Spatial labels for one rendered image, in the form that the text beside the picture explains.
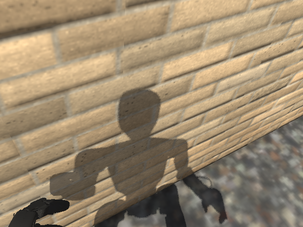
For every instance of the robot left hand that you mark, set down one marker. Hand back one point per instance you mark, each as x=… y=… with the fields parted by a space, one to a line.
x=36 y=210

